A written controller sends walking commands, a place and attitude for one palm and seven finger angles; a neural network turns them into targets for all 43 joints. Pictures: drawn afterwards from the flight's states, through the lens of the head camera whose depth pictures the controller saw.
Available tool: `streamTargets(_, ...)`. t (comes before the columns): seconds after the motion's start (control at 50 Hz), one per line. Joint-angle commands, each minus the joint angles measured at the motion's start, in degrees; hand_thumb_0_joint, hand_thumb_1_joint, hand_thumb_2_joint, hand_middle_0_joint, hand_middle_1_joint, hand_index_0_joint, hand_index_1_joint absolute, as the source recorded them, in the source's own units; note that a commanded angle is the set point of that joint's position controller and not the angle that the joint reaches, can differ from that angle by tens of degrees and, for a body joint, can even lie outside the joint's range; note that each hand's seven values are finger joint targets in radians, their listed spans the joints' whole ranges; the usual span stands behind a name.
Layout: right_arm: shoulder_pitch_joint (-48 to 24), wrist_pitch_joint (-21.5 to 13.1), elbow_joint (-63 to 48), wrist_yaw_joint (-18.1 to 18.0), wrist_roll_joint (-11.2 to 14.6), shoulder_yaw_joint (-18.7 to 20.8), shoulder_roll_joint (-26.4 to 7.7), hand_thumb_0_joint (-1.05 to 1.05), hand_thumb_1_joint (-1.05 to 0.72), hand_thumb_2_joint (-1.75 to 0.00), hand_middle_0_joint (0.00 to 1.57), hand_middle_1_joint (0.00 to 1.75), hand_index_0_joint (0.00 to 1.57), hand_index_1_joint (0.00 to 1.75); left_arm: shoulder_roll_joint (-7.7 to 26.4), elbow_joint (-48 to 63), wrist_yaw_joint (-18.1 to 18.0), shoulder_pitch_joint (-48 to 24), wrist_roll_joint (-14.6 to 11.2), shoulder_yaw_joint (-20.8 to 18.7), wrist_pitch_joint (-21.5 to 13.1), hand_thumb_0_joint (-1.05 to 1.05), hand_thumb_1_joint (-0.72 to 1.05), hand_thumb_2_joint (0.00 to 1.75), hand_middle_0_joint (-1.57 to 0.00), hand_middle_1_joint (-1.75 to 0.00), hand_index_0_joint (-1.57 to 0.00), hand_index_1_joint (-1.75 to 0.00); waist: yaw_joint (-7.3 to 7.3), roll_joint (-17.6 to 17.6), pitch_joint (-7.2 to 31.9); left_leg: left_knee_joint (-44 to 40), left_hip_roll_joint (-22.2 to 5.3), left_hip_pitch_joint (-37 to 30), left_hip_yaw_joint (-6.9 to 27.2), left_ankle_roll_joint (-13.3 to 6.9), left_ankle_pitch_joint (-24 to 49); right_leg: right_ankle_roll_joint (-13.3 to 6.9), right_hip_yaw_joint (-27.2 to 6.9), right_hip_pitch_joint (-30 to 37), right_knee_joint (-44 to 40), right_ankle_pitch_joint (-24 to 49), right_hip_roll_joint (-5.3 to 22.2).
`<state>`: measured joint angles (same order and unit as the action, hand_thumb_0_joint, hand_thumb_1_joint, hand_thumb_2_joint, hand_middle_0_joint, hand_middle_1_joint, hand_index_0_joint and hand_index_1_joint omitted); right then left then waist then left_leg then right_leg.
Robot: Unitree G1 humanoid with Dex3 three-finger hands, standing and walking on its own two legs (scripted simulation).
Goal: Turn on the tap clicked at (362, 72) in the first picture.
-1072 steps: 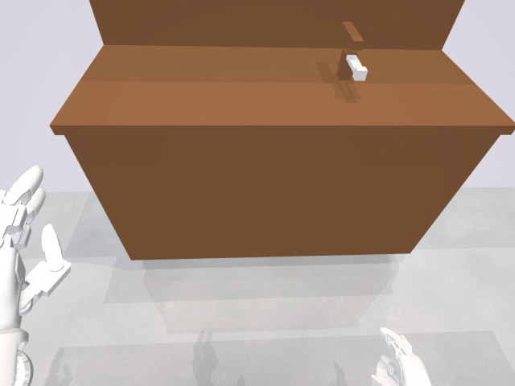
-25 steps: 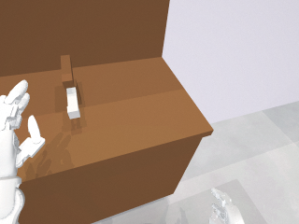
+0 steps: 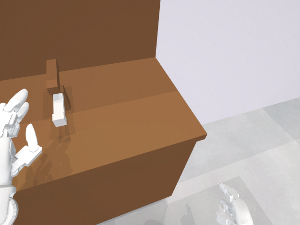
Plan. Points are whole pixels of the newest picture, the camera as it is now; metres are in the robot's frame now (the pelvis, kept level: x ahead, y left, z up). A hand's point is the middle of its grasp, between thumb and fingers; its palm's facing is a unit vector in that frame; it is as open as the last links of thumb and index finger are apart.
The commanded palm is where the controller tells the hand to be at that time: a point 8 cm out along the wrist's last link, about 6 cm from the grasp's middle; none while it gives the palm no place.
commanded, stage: come to a stop and stand still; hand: left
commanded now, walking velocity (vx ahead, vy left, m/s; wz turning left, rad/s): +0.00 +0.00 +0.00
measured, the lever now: (59, 119) +0.35 +0.29 +0.08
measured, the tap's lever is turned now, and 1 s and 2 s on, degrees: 0 0 0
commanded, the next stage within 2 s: look again from close up in 0.96 s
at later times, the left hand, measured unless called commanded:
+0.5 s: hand (24, 129) +0.24 +0.27 +0.18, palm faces +0.46 -0.79 -0.40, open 7.5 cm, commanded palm +0.15 +0.27 +0.17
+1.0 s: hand (34, 142) +0.22 +0.26 +0.16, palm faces +0.37 -0.87 -0.32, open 7.5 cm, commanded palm +0.17 +0.29 +0.17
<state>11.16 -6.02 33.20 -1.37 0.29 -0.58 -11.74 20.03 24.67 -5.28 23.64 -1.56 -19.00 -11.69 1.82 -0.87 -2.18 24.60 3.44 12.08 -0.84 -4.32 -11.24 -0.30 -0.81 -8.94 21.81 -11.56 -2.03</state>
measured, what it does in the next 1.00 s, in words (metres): stands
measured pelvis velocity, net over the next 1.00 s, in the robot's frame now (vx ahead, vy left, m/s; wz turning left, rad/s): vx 0.00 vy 0.01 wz -0.01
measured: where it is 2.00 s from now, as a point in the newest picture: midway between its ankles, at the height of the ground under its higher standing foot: outside the picture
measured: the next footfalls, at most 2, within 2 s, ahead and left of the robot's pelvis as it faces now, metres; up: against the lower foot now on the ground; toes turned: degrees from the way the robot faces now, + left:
none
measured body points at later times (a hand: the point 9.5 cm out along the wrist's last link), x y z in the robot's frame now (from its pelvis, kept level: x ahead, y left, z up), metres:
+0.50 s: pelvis -0.01 -0.01 +0.00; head +0.02 +0.01 +0.45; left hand +0.21 +0.31 +0.20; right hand +0.17 -0.23 -0.08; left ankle +0.02 +0.06 -0.74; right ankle +0.00 -0.12 -0.74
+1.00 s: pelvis +0.00 +0.01 +0.00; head +0.01 +0.04 +0.45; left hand +0.20 +0.30 +0.18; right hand +0.19 -0.20 -0.06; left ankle +0.02 +0.06 -0.74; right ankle +0.00 -0.12 -0.74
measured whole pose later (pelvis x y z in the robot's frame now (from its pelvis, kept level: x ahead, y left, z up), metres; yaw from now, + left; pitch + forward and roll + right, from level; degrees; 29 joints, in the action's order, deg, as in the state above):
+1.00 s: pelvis +0.00 +0.01 +0.00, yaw +0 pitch -1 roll -2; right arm 10.9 -7.7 33.3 -0.7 0.1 -1.6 -10.3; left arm 20.1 25.1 -4.9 21.8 -1.7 -19.1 -14.0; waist 2.0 -2.4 -1.1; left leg 25.5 4.1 12.9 -1.6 -5.2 -12.0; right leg 0.7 -1.4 -10.0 23.0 -12.4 -1.3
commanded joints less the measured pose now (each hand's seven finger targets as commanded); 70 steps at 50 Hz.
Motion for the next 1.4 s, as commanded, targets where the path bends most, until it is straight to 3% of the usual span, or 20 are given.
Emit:
streamTargets(0.0, -5.2, -3.1, -9.3, -0.8, 0.2, 2.4, -7.1, 0.0, -0.9, -0.9, 0.2, 0.3, 0.2, 0.3, 9.8, 12.6, -1.4, -4.6, -0.8, -6.3, -3.7, 0.0, 0.9, 0.9, -0.2, -0.3, -0.2, -0.3, -0.35, 4.0, 8.3, -4.1, -7.3, -3.5, 6.5, 3.9, 8.1, -1.4, -3.6, 1.3, -2.3, 8.5, 4.4)
streamTargets(0.14, -6.1, -2.7, -9.4, -1.1, 0.7, 2.4, -6.9, 0.0, -0.9, -0.9, 0.2, 0.3, 0.2, 0.3, 10.6, 12.2, -1.7, -3.0, -1.2, -7.3, -2.8, 0.0, 0.9, 0.9, -0.2, -0.3, -0.2, -0.3, -0.4, 3.6, 7.9, -2.8, -6.5, -3.5, 5.8, 3.5, 8.9, -1.6, -4.8, 0.7, -3.9, 10.5, 5.6)
streamTargets(0.16, -5.5, -2.5, -9.5, -1.0, 0.4, 2.2, -7.1, 0.0, -0.9, -0.9, 0.2, 0.3, 0.2, 0.3, 8.5, 11.2, -1.5, -2.9, -1.4, -5.4, -2.7, 0.0, 0.9, 0.9, -0.2, -0.3, -0.2, -0.3, -0.63, 2.7, 7.6, -3.1, -6.3, -3.4, 6.0, 3.3, 7.7, -1.5, -4.6, 0.3, -4.4, 9.0, 5.4)
streamTargets(0.34, -6.5, -2.7, -9.1, -1.4, 0.8, 2.3, -6.9, 0.0, -0.9, -0.9, 0.2, 0.3, 0.2, 0.3, 10.8, 12.7, -1.9, -4.3, -1.3, -6.9, -2.3, 0.0, 0.9, 0.9, -0.2, -0.3, -0.2, -0.3, -0.51, 2.7, 7.7, -3.8, -6.6, -4.1, 6.1, 2.9, 4.8, -1.3, -4.9, -0.4, -5.4, 6.7, 5.4)
streamTargets(0.36, 0.9, -5.2, -9.1, -0.7, -1.7, 1.9, -8.9, 0.0, -0.9, -0.9, 0.2, 0.3, 0.2, 0.3, 55.5, 27.9, -1.8, -63.8, 7.8, -37.7, -8.7, 0.0, 0.9, 0.9, -0.2, -0.3, -0.2, -0.3, -0.9, -4.0, -3.6, 1.7, -8.7, 7.2, 4.2, 1.4, 6.7, 2.9, -5.0, -10.6, -8.2, 6.3, 6.4)
streamTargets(0.38, -4.2, -5.0, -6.0, -0.7, 0.0, -0.5, -2.3, 0.0, -0.9, -0.9, 0.2, 0.3, 0.2, 0.3, 20.7, -5.2, 0.7, -31.1, 2.1, -15.9, -6.5, 0.0, 0.9, 0.9, -0.2, -0.3, -0.2, -0.3, -1.0, -1.2, 10.4, -0.9, -6.1, -3.6, 6.4, 1.3, 12.5, -2.0, -5.4, -7.7, -3.1, 2.2, 7.3)
streamTargets(0.4, -2.3, -6.2, -7.9, -0.6, 0.1, 3.5, -7.4, 0.0, -0.9, -0.9, 0.2, 0.3, 0.2, 0.3, 13.4, -7.9, 1.5, -14.4, 0.1, -10.9, -6.0, 0.0, 0.9, 0.9, -0.2, -0.3, -0.2, -0.3, 1.62, 5.8, 11.3, 1.0, -6.4, -6.4, 4.6, 2.8, 11.6, -1.8, -11.0, -3.7, -4.0, 8.9, 6.4)
streamTargets(0.42, -1.2, -6.0, -8.2, 0.4, 0.5, 3.4, -7.5, 0.0, -0.9, -0.9, 0.2, 0.3, 0.2, 0.3, 10.7, 2.1, 1.8, -11.5, -1.4, -6.7, -6.6, 0.0, 0.9, 0.9, -0.2, -0.3, -0.2, -0.3, 0.59, 8.2, 12.9, -0.5, -6.4, -4.3, 5.1, 2.6, 10.6, -1.2, -9.2, 1.1, -1.7, 10.4, 7.0)
streamTargets(0.44, -3.4, -6.2, -8.2, 1.7, 1.4, 3.1, -6.2, 0.0, -0.9, -0.9, 0.2, 0.3, 0.2, 0.3, 4.2, 4.1, 2.1, -5.2, -2.6, -1.9, -6.6, 0.0, 0.9, 0.9, -0.2, -0.3, -0.2, -0.3, 0.42, 10.8, 14.4, -1.2, -7.3, -5.3, 4.8, 2.4, 11.6, -1.4, -6.6, 2.3, 1.2, 9.8, 6.1)
streamTargets(0.5, -3.5, -6.1, -9.4, 2.6, 0.9, 3.3, -7.6, 0.0, -0.9, -0.9, 0.2, 0.3, 0.2, 0.3, 9.1, 11.8, 0.7, -0.7, -1.9, -4.1, -6.2, 0.0, 0.9, 0.9, -0.2, -0.3, -0.2, -0.3, 0.94, 2.5, 11.1, -4.1, -8.4, 0.8, 6.7, 2.4, 4.4, -0.9, -5.1, 2.3, 1.1, 3.9, 4.8)
streamTargets(0.56, -4.7, -5.5, -9.7, 1.3, 0.7, 2.8, -7.4, 0.0, -0.9, -0.9, 0.2, 0.3, 0.2, 0.3, 12.5, 11.0, -0.6, -0.6, -2.0, -8.9, -6.2, 0.0, 0.9, 0.9, -0.2, -0.3, -0.2, -0.3, 0.37, -1.0, 7.9, -5.9, -8.4, 3.8, 7.4, 2.3, -3.3, -0.9, -3.7, 0.6, 0.1, -0.6, 4.4)
streamTargets(0.62, -4.5, -5.6, -9.8, -0.2, 0.7, 2.5, -7.2, 0.0, -0.9, -0.9, 0.2, 0.3, 0.2, 0.3, 14.2, 11.0, -0.7, -4.9, -2.0, -11.2, -7.1, 0.0, 0.9, 0.9, -0.2, -0.3, -0.2, -0.3, -0.08, 1.4, 6.2, -7.1, -8.5, 5.0, 8.7, 2.0, -6.3, -0.9, -3.9, 0.4, 0.1, -1.6, 4.2)
streamTargets(0.64, -5.8, -5.6, -9.8, -0.5, 0.5, 2.2, -7.2, 0.0, -0.9, -0.9, 0.2, 0.3, 0.2, 0.3, 16.3, 13.5, -0.9, -7.8, -1.8, -12.7, -7.4, 0.0, 0.9, 0.9, -0.2, -0.3, -0.2, -0.3, -0.14, 4.3, 6.0, -7.5, -8.7, 4.4, 8.8, 1.9, -6.6, -0.8, -3.4, 0.2, 1.0, -1.1, 3.9)
streamTargets(0.7, -4.3, -6.2, -9.3, -0.8, 0.4, 2.2, -6.8, 0.0, -0.9, -0.9, 0.2, 0.3, 0.2, 0.3, 13.1, 13.0, -0.6, -9.1, -1.5, -9.5, -7.8, 0.0, 0.9, 0.9, -0.2, -0.3, -0.2, -0.3, -0.2, 7.3, 7.9, -7.0, -9.0, 3.1, 8.9, 1.9, -4.0, -0.9, -2.7, 2.0, 1.9, 1.9, 4.2)
streamTargets(0.86, -3.9, -5.8, -7.8, 0.3, 0.1, 2.4, -7.2, 0.0, -0.9, -0.9, 0.2, 0.3, 0.2, 0.3, 8.0, 11.3, -0.8, -5.7, -0.5, -4.6, -6.0, 0.0, 0.9, 0.9, -0.2, -0.3, -0.2, -0.3, -0.45, 4.9, 8.6, -4.6, -8.5, -1.8, 6.8, 4.3, 9.6, -0.9, -1.8, 0.8, 0.5, 7.0, 3.5)
streamTargets(0.94, -4.9, -4.6, -8.4, 0.0, 0.4, 2.1, -6.9, 0.0, -0.9, -0.9, 0.2, 0.3, 0.2, 0.3, 11.1, 12.5, -1.0, -6.9, -0.5, -7.5, -5.4, 0.0, 0.9, 0.9, -0.2, -0.3, -0.2, -0.3, -0.32, 6.0, 7.3, -5.9, -8.6, -1.3, 6.9, 5.2, 8.9, -0.7, -1.2, 0.6, 0.8, 6.1, 2.9)
streamTargets(0.96, -4.8, -4.1, -8.6, -0.1, 0.1, 1.9, -6.8, 0.0, -0.9, -0.9, 0.2, 0.3, 0.2, 0.3, 9.4, 11.0, -0.7, -6.3, -0.8, -6.3, -5.3, 0.0, 0.9, 0.9, -0.2, -0.3, -0.2, -0.3, -0.42, 5.3, 7.0, -6.6, -8.7, 0.0, 7.6, 5.0, 7.5, -0.7, -0.8, 1.1, 0.5, 5.3, 2.8)
streamTargets(1.06, -5.1, -3.6, -9.5, -0.3, 0.1, 1.8, -6.7, 0.0, -0.9, -0.9, 0.2, 0.3, 0.2, 0.3, 9.9, 12.6, -0.6, -5.6, -1.1, -6.8, -5.1, 0.0, 0.9, 0.9, -0.2, -0.3, -0.2, -0.3, -0.47, 4.7, 7.8, -6.8, -8.0, 0.4, 7.1, 4.5, 3.9, -0.7, -1.2, 2.7, -0.7, 6.1, 2.9)
streamTargets(1.2, -4.8, -3.8, -9.5, -0.5, 0.2, 2.1, -7.0, 0.0, -0.9, -0.9, 0.2, 0.3, 0.2, 0.3, 9.7, 13.4, -0.8, -5.6, -0.9, -6.0, -4.7, 0.0, 0.9, 0.9, -0.2, -0.3, -0.2, -0.3, -0.4, 5.0, 9.2, -6.0, -7.9, -1.8, 6.9, 4.7, 7.5, -0.7, -1.3, 3.2, -0.8, 8.0, 3.2)
streamTargets(1.38, -5.2, -3.5, -9.5, -0.7, 0.4, 2.4, -7.0, 0.0, -0.9, -0.9, 0.2, 0.3, 0.2, 0.3, 10.1, 13.6, -1.1, -5.3, -0.8, -6.2, -4.5, 0.0, 0.9, 0.9, -0.2, -0.3, -0.2, -0.3, -0.44, 5.2, 7.9, -7.0, -7.8, -0.3, 7.5, 4.5, 4.0, -0.7, -1.2, 3.7, -1.1, 6.7, 3.3)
